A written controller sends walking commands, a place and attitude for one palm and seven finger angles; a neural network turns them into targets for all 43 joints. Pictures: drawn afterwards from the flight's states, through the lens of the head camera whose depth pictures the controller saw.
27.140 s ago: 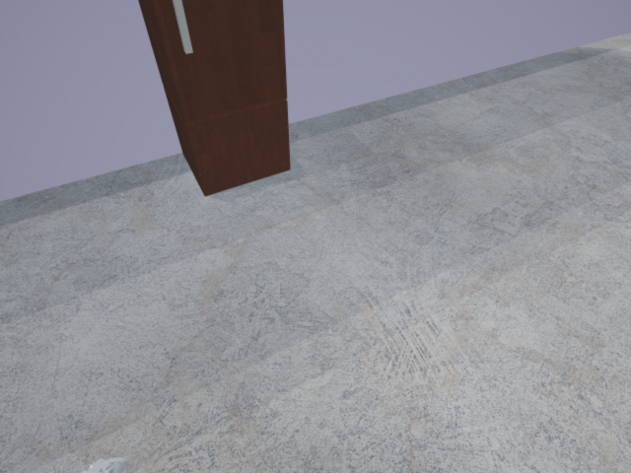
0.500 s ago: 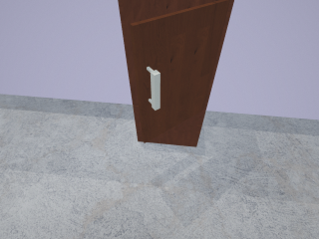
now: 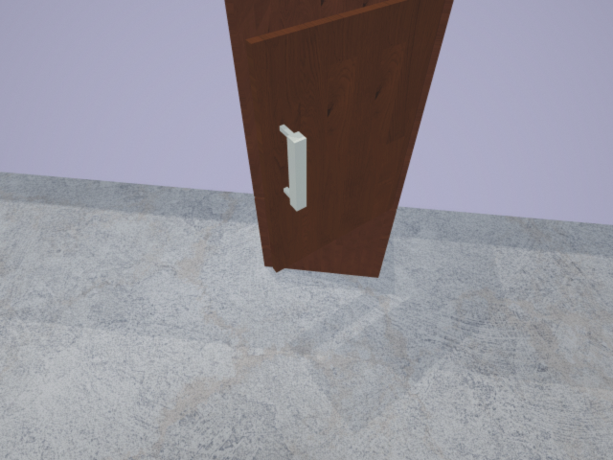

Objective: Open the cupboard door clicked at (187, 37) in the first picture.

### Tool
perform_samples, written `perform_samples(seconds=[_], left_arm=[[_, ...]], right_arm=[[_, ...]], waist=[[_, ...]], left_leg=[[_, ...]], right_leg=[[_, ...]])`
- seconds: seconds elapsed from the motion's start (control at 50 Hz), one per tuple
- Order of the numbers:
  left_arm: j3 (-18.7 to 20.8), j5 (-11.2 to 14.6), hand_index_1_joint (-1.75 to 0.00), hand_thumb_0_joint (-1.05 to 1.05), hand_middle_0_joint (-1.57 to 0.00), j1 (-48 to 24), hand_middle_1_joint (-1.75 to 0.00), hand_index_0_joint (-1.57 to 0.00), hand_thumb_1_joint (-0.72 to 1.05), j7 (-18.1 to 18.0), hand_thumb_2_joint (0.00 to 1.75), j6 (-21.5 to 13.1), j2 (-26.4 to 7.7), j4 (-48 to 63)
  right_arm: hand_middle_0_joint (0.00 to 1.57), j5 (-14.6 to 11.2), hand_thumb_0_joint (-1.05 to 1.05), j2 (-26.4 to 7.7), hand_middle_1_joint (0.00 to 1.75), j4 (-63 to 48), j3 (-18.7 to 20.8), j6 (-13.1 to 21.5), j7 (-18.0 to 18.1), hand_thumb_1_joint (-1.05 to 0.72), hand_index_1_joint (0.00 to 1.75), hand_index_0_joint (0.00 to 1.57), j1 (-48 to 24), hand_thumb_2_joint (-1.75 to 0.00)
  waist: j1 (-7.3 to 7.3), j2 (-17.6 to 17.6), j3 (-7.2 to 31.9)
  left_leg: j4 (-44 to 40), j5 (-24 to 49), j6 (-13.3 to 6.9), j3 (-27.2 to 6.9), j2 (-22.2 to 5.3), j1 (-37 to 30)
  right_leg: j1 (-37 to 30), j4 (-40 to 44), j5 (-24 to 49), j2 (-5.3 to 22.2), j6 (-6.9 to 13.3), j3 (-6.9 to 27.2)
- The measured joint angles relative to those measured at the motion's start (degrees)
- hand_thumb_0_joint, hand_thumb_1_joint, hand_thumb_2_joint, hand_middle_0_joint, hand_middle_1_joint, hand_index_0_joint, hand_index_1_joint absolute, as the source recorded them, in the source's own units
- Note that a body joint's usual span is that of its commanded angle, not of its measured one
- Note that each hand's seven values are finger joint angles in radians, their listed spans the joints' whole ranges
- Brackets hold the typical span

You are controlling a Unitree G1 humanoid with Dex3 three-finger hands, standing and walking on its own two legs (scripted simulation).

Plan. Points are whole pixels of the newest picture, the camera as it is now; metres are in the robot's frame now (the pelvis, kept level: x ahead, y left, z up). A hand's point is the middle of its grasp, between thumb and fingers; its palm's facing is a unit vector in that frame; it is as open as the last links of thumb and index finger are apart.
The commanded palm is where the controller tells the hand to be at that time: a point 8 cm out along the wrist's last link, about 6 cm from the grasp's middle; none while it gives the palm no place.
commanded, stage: look to check the result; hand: left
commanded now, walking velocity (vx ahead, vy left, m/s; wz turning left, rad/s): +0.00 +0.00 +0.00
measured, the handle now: (291, 168) +0.61 +0.07 +0.01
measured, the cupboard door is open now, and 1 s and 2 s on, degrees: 42 42 42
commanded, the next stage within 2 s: walk to a spot facing it in 0.08 s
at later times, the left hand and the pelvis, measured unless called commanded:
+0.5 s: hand out of the picture +0.03 +0.19 -0.18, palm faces -0.04 -0.98 -0.21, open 7.4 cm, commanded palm none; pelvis +0.00 +0.00 -0.01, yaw -6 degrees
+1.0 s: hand out of the picture +0.10 +0.16 -0.16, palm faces -0.32 -0.91 -0.26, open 7.4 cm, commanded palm none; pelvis -0.01 -0.01 +0.00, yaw -24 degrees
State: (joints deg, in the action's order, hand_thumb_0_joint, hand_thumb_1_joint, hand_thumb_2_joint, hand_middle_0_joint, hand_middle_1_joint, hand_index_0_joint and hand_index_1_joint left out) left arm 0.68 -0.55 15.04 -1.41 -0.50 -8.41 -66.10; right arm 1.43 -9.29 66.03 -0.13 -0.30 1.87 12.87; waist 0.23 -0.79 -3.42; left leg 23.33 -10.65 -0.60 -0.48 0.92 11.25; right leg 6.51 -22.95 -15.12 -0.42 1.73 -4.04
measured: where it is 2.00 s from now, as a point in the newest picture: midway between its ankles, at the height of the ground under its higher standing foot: outside the picture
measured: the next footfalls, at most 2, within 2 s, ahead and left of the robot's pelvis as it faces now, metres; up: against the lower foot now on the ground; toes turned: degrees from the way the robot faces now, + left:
left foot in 1.12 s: +0.09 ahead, +0.11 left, +0.00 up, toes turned -29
right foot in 1.42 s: -0.05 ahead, -0.14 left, +0.00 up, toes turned -40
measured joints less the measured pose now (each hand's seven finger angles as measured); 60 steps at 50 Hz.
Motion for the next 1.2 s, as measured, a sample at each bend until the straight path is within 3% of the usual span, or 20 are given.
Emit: perform_samples(seconds=[0.28,0.54,0.62,0.66,0.68,0.74,0.78,0.84,1.02,1.1,1.12,1.14,1.2], left_arm=[[0.3,0.0,-0.3,0.0,-0.2,-1.2,-0.29,-0.2,0.9,0.0,0.9,0.1,-0.4,0.8],[3.5,-0.7,-0.3,0.0,-0.2,-1.7,-0.29,-0.2,0.9,1.5,0.9,3.5,-2.3,6.0],[4.1,-0.9,-0.3,0.0,-0.2,-3.6,-0.29,-0.2,0.91,2.0,0.9,4.2,-3.1,8.1],[4.2,-0.8,-0.3,0.0,-0.2,-4.2,-0.29,-0.2,0.91,2.3,0.9,3.9,-3.2,9.3],[4.2,-0.9,-0.3,0.0,-0.2,-4.0,-0.29,-0.2,0.91,2.4,0.9,3.4,-3.6,10.2],[4.2,-1.1,-0.3,0.0,-0.2,-4.3,-0.29,-0.2,0.91,1.8,0.9,2.3,-3.9,11.3],[4.1,-1.0,-0.3,0.0,-0.2,-4.0,-0.29,-0.2,0.91,1.3,0.9,2.2,-3.7,11.7],[3.9,-0.9,-0.3,0.0,-0.2,-2.9,-0.29,-0.2,0.9,0.8,0.9,2.1,-3.5,11.9],[3.6,-1.3,-0.3,0.0,-0.2,-1.3,-0.3,-0.21,0.9,1.1,0.9,2.5,-3.1,12.6],[3.9,-1.0,-0.3,0.0,-0.2,-1.0,-0.3,-0.21,0.9,1.2,0.9,3.2,-3.8,13.0],[3.9,-0.7,-0.3,0.0,-0.2,-1.0,-0.3,-0.21,0.9,1.4,0.9,3.4,-3.7,13.2],[4.0,-0.7,-0.3,0.0,-0.2,-1.8,-0.3,-0.21,0.9,1.7,0.9,3.7,-4.3,13.2],[4.6,-1.1,-0.3,0.01,-0.2,-4.2,-0.29,-0.2,0.9,2.5,0.9,4.0,-6.1,13.5]], right_arm=[[0.2,0.1,0.01,-0.3,0.3,0.0,0.0,0.0,0.2,-0.91,0.3,0.2,-0.5,-0.9],[0.2,0.4,0.0,-1.0,0.3,-5.9,2.7,-1.2,0.9,-0.9,0.3,0.21,-1.2,-0.9],[0.2,0.9,0.0,-2.2,0.3,-7.6,3.1,-0.7,0.8,-0.9,0.3,0.21,-1.4,-0.9],[0.2,1.0,0.0,-3.0,0.3,-8.2,3.2,-0.7,0.7,-0.9,0.3,0.21,-1.3,-0.9],[0.2,0.8,0.0,-3.2,0.3,-8.5,3.2,-1.0,0.6,-0.9,0.3,0.21,-1.1,-0.9],[0.2,0.2,0.0,-4.0,0.3,-8.8,3.8,-2.6,0.2,-0.9,0.3,0.21,-2.4,-0.9],[0.2,0.0,0.01,-4.4,0.3,-9.3,4.1,-3.2,0.0,-0.9,0.3,0.21,-3.8,-0.9],[0.2,-0.1,0.01,-4.4,0.3,-10.8,4.2,-3.2,-0.2,-0.9,0.3,0.2,-5.8,-0.9],[0.2,-0.9,0.01,-3.1,0.3,-14.4,3.5,-2.3,-0.1,-0.9,0.3,0.2,-9.5,-0.9],[0.2,-1.2,0.0,-2.6,0.3,-15.7,2.7,-1.0,0.1,-0.9,0.3,0.2,-9.0,-0.9],[0.2,-0.9,0.0,-3.0,0.3,-16.2,2.6,-0.4,0.1,-0.9,0.3,0.2,-8.2,-0.9],[0.2,-0.5,0.0,-2.7,0.3,-16.2,2.5,-0.1,0.4,-0.9,0.3,0.21,-8.0,-0.9],[0.2,0.6,0.0,-1.8,0.3,-15.9,1.5,0.1,0.5,-0.9,0.3,0.21,-5.9,-0.9]], waist=[[0.09,-0.2,0.3],[0.52,1.0,-1.2],[0.81,0.4,-2.4],[0.91,-0.8,-2.7],[0.99,-0.8,-2.3],[0.97,-1.3,-2.6],[1.13,-1.3,-2.8],[1.17,-0.5,-2.7],[2.29,1.6,-2.0],[2.18,2.1,-1.0],[1.8,0.9,-0.4],[1.77,1.5,-0.9],[2.09,2.9,-2.5]], left_leg=[[-0.2,-0.4,0.2,0.4,-0.4,-0.6],[7.8,-5.2,0.2,7.0,-3.2,3.8],[8.6,-5.6,0.3,9.3,-4.2,3.9],[9.6,-6.0,1.0,9.9,-5.4,4.1],[11.1,-6.7,1.4,10.2,-5.8,4.9],[25.2,-16.2,2.3,6.0,-5.1,10.0],[34.4,-16.4,2.7,3.4,-3.8,13.3],[38.7,-14.3,3.4,1.8,-3.0,15.4],[26.3,-14.7,3.5,-0.6,-1.5,11.9],[10.2,-8.7,2.3,-1.3,-1.4,6.1],[6.7,-6.4,0.7,-2.3,-2.7,5.1],[7.9,-6.2,0.3,-1.9,-2.6,5.5],[8.6,-7.1,1.1,-0.2,-3.2,4.6]], right_leg=[[-0.4,0.4,-0.1,-0.3,0.2,0.5],[7.6,-9.9,-3.1,-2.5,0.3,6.7],[12.1,-20.8,-11.5,-1.4,-0.5,4.5],[11.2,-18.7,-9.9,-0.9,-0.6,3.2],[9.9,-14.3,-5.4,-0.5,-0.4,3.4],[10.1,-13.8,-4.0,-1.7,1.4,4.0],[9.6,-11.7,-3.3,-2.5,2.1,5.2],[8.7,-7.8,-0.6,-3.4,2.2,7.9],[8.7,-3.6,2.9,-5.4,1.1,14.9],[10.9,-6.4,1.8,-7.0,-0.3,17.1],[12.8,-9.4,-1.4,-7.9,-0.7,15.9],[14.8,-14.6,-6.6,-7.0,-1.6,14.1],[20.6,-31.7,-13.6,-4.3,-3.7,8.8]])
